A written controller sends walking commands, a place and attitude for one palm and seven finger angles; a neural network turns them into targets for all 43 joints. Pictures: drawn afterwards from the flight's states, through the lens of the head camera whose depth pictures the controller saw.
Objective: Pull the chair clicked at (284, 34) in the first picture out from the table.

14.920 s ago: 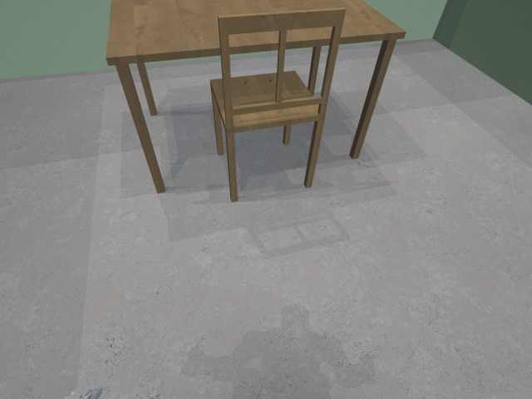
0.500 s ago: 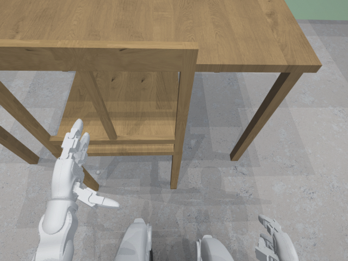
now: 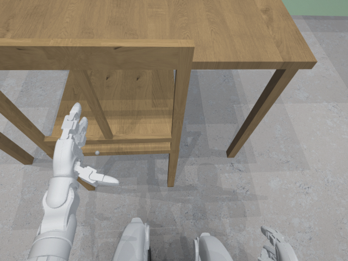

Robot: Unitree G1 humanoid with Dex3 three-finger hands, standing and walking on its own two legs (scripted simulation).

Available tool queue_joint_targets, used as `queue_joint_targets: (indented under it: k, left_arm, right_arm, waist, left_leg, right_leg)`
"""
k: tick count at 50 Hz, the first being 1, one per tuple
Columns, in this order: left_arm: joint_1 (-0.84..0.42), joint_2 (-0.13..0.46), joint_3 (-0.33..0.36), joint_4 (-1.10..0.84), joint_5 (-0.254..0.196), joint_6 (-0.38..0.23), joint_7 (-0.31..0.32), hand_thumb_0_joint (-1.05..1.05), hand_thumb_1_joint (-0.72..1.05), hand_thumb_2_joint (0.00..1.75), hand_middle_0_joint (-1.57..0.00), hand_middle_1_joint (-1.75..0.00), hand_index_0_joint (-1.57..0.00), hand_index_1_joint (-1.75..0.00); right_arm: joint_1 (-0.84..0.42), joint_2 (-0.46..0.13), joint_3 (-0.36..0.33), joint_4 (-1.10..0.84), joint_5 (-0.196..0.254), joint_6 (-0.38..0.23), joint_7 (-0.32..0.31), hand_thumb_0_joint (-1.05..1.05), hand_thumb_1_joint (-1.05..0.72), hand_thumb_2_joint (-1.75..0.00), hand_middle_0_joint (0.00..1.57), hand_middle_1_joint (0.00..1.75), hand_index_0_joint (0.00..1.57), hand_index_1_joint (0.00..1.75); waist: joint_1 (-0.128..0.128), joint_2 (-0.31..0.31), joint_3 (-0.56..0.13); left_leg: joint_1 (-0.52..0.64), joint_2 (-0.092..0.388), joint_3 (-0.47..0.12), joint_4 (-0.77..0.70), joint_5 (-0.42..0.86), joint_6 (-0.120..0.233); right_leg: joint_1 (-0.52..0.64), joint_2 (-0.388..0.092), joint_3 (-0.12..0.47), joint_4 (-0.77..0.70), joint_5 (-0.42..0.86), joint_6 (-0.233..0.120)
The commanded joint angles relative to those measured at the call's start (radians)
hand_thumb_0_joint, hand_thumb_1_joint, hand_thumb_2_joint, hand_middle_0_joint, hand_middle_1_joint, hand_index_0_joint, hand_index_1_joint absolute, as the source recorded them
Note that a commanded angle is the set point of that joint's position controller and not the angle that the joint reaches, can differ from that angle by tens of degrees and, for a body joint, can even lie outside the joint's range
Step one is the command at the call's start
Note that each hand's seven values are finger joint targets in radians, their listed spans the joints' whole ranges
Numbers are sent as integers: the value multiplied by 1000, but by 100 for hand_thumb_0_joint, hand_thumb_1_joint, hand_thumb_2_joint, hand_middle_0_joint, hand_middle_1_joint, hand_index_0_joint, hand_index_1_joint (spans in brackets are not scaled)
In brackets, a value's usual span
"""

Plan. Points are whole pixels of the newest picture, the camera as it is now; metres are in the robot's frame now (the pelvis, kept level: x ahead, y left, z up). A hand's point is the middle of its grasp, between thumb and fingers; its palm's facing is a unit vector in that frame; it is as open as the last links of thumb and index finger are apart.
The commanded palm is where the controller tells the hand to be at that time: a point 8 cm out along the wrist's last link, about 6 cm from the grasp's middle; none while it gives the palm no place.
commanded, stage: push the fingers through the gap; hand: left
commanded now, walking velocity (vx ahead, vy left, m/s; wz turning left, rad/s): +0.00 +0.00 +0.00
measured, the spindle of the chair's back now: (96, 109) +0.46 +0.21 +0.03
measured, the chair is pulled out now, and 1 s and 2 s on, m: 0.00 0.00 0.00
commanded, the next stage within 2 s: hook a spindle and tug to test in 1.10 s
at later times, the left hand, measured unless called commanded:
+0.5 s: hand (97, 136) +0.39 +0.19 +0.02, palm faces +0.08 -1.00 -0.03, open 16.9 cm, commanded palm +0.37 +0.23 +0.03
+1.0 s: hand (106, 126) +0.41 +0.18 +0.02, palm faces +0.08 -1.00 -0.03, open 16.9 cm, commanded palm +0.39 +0.22 +0.03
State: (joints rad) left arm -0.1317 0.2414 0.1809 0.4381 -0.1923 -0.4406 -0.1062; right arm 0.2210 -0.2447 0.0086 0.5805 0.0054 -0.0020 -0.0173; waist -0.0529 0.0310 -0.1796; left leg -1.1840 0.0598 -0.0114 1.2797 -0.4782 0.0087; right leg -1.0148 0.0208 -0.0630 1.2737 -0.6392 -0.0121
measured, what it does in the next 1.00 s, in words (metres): stands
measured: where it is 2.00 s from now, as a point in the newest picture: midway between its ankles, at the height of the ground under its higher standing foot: outside the picture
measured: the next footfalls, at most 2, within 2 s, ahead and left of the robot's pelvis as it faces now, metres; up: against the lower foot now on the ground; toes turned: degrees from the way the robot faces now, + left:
none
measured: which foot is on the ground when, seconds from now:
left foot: down 0.00-1.00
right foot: down 0.00-1.00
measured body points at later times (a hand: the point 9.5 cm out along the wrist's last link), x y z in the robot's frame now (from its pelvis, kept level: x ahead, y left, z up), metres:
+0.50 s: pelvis +0.00 +0.00 +0.00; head +0.11 +0.02 +0.43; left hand +0.38 +0.24 +0.03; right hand +0.12 -0.25 -0.11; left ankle +0.06 +0.11 -0.62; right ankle -0.02 -0.12 -0.62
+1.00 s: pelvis +0.00 +0.01 +0.00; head +0.12 +0.02 +0.43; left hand +0.40 +0.23 +0.03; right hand +0.08 -0.26 -0.12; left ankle +0.06 +0.11 -0.62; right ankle -0.02 -0.12 -0.62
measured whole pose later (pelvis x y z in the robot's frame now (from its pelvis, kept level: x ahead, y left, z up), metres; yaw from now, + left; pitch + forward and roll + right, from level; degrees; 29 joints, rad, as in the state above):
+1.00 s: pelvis +0.00 +0.01 +0.00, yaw -1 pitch +24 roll -3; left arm -0.43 0.27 0.25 0.73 -0.14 -0.49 -0.07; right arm 0.27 -0.24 0.00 0.62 -0.01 0.07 0.01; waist -0.09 0.04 -0.17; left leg -1.22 0.06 0.00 1.27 -0.47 0.02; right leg -1.06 0.02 -0.05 1.27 -0.62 0.00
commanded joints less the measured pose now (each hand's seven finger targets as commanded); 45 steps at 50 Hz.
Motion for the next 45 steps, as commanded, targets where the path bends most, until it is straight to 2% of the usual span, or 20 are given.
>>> queue_joint_targets:
  k: [1,7,8,10,12,13,14,16,19,22,23,25,26,28,31,36,38,40,41,45]
  left_arm:
    - [-264,140,53,-201,-2,-102,2,0,-50,30,-6,-8,-6,-8]
    - [-278,137,55,-149,0,-89,2,0,-50,30,-6,-8,-6,-8]
    - [-304,149,65,-148,1,-90,5,0,-50,30,-6,-8,-6,-8]
    - [-300,161,84,-127,3,-92,10,0,-50,30,-6,-8,-6,-8]
    - [-319,161,82,-134,6,-99,12,0,-50,30,-6,-8,-6,-8]
    - [-317,143,68,-118,5,-97,11,0,-50,30,-6,-8,-6,-8]
    - [-343,160,78,-101,7,-98,10,0,-50,30,-6,-8,-6,-8]
    - [-394,161,77,-67,13,-103,8,0,-50,30,-6,-8,-6,-8]
    - [-438,198,112,-37,10,-111,0,0,-50,30,-6,-8,-6,-8]
    - [-486,177,84,-20,14,-114,-9,0,-50,30,-6,-8,-6,-8]
    - [-510,192,98,0,13,-112,-10,0,-50,30,-6,-8,-6,-8]
    - [-517,204,106,20,19,-110,-13,0,-50,30,-6,-8,-6,-8]
    - [-545,181,84,30,17,-107,-15,0,-50,30,-6,-8,-6,-8]
    - [-565,213,108,51,22,-107,-12,0,-50,30,-6,-8,-6,-8]
    - [-605,200,96,60,29,-107,-4,0,-50,30,-6,-8,-6,-8]
    - [-622,237,131,122,39,-107,11,0,-50,30,-6,-8,-6,-8]
    - [-589,242,142,116,41,-110,10,0,-50,30,-6,-8,-6,-8]
    - [-566,215,120,84,42,-116,12,0,-50,30,-6,-8,-6,-8]
    - [-581,191,98,76,40,-116,15,0,-50,30,-6,-8,-6,-8]
    - [-576,175,89,90,47,-118,33,0,-50,30,-6,-8,-6,-8]
  right_arm:
    - [22,-148,-65,-103,-6,-47,-11,0,-90,-90,20,30,20,30]
    - [36,-149,-69,-94,-5,-36,-4,0,-90,-90,20,30,20,30]
    - [38,-152,-69,-90,-5,-34,-5,0,-90,-90,20,30,20,30]
    - [41,-152,-69,-90,-6,-30,-3,0,-90,-90,20,30,20,30]
    - [42,-150,-70,-91,-6,-28,-2,0,-90,-90,20,30,20,30]
    - [43,-149,-69,-90,-6,-25,0,0,-90,-90,20,30,20,30]
    - [49,-153,-67,-87,-7,-24,-1,0,-90,-90,20,30,20,30]
    - [49,-152,-66,-79,-7,-20,-2,0,-90,-90,20,30,20,30]
    - [56,-157,-66,-75,-9,-20,-4,0,-90,-90,20,30,20,30]
    - [59,-156,-65,-71,-8,-17,-4,0,-90,-90,20,30,20,30]
    - [66,-158,-65,-64,-8,-15,-5,0,-90,-90,20,30,20,30]
    - [74,-162,-66,-62,-9,-12,-5,0,-90,-90,20,30,20,30]
    - [75,-160,-64,-61,-8,-11,-4,0,-90,-90,20,30,20,30]
    - [81,-165,-66,-57,-10,-7,-5,0,-90,-90,20,30,20,30]
    - [90,-165,-67,-53,-12,0,-2,0,-90,-90,20,30,20,30]
    - [105,-167,-66,-47,-15,17,2,0,-90,-90,20,30,20,30]
    - [107,-164,-68,-56,-15,22,5,0,-90,-90,20,30,20,30]
    - [104,-160,-68,-65,-15,28,12,0,-90,-90,20,30,20,30]
    - [105,-160,-69,-63,-15,30,14,0,-90,-90,20,30,20,30]
    - [113,-162,-72,-58,-14,36,16,0,-90,-90,20,30,20,30]
  waist:
    - [-12,56,-375]
    - [-11,54,-380]
    - [-17,37,-382]
    - [-12,25,-381]
    - [-8,57,-389]
    - [-15,41,-385]
    - [-24,23,-370]
    - [-31,39,-353]
    - [-28,32,-370]
    - [-37,68,-381]
    - [-41,46,-381]
    - [-35,65,-402]
    - [-48,54,-391]
    - [-42,66,-393]
    - [-47,85,-417]
    - [-47,43,-403]
    - [-32,56,-427]
    - [-26,97,-452]
    - [-39,85,-442]
    - [-49,53,-408]
  left_leg:
    - [434,-30,-32,-135,240,17]
    - [443,-30,-31,-140,270,13]
    - [440,-28,-33,-138,267,15]
    - [430,-30,-32,-139,269,15]
    - [449,-28,-32,-142,274,11]
    - [448,-30,-30,-142,269,14]
    - [429,-29,-33,-137,266,17]
    - [417,-30,-33,-135,235,15]
    - [397,-31,-31,-127,218,17]
    - [435,-30,-35,-131,223,12]
    - [425,-30,-36,-125,221,14]
    - [442,-27,-41,-125,240,12]
    - [435,-29,-42,-126,228,14]
    - [441,-28,-45,-128,227,12]
    - [474,-25,-52,-127,251,9]
    - [432,-27,-47,-125,251,12]
    - [441,-29,-39,-128,267,12]
    - [487,-26,-44,-136,301,7]
    - [497,-24,-47,-138,304,7]
    - [482,-23,-51,-144,283,7]
  right_leg:
    - [21,17,24,-196,305,-11]
    - [29,15,21,-196,339,-9]
    - [28,15,20,-195,339,-8]
    - [35,17,21,-194,343,-9]
    - [26,18,19,-191,338,-11]
    - [26,18,20,-198,336,-9]
    - [24,20,21,-196,338,-10]
    - [0,19,23,-199,308,-8]
    - [11,20,30,-197,294,-9]
    - [-18,19,25,-199,286,-10]
    - [-12,20,28,-201,286,-9]
    - [-21,21,24,-193,295,-12]
    - [-25,21,23,-198,287,-10]
    - [-34,21,21,-196,278,-12]
    - [-54,21,15,-190,286,-13]
    - [-29,23,19,-191,299,-11]
    - [-4,23,23,-192,318,-12]
    - [-17,25,15,-184,332,-15]
    - [-27,25,12,-189,332,-14]
    - [-41,26,7,-193,313,-12]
